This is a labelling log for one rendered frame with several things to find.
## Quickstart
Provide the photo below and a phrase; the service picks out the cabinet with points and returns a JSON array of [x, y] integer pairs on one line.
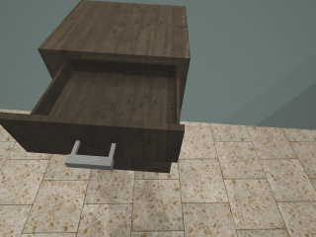
[[123, 31]]

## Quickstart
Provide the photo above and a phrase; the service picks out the handle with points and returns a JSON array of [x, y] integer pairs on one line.
[[74, 160]]

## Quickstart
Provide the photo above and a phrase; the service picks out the drawer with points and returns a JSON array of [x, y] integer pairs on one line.
[[134, 104]]

